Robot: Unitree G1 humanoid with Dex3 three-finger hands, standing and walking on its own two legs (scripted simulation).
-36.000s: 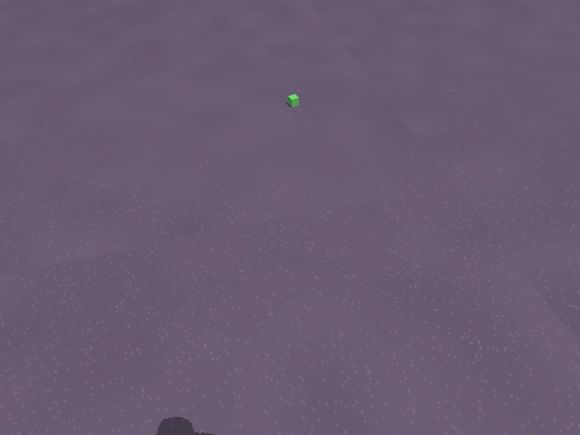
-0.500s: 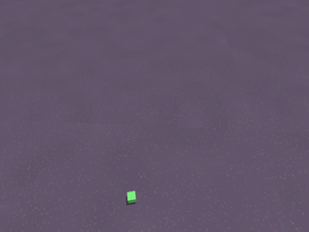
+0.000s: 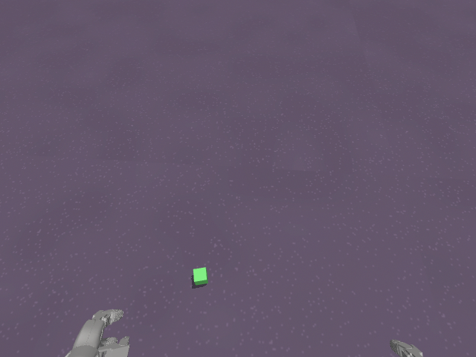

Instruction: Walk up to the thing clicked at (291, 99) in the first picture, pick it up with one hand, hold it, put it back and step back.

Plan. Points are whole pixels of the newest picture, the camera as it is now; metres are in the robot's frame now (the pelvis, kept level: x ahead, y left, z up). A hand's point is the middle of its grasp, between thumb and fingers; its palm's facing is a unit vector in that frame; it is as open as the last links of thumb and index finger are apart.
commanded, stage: rise first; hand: left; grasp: from above
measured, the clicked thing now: (200, 276) +0.46 +0.20 -0.74
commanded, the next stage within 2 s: none
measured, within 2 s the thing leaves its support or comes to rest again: neither
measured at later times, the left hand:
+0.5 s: hand out of the picture +0.14 +0.26 -0.21, palm faces -0.17 -0.87 -0.47, open 13.8 cm
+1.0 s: hand (144, 335) +0.20 +0.28 -0.36, palm faces -0.41 -0.57 -0.71, open 13.9 cm
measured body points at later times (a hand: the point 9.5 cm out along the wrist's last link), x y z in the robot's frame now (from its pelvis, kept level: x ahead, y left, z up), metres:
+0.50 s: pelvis +0.00 +0.02 -0.07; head +0.10 +0.03 +0.37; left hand +0.15 +0.30 -0.18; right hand +0.17 -0.24 -0.16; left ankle +0.01 +0.14 -0.73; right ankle +0.00 -0.13 -0.73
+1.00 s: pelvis -0.04 +0.01 -0.21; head +0.12 +0.03 +0.21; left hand +0.22 +0.30 -0.31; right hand +0.16 -0.25 -0.31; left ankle +0.01 +0.14 -0.73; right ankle +0.00 -0.13 -0.73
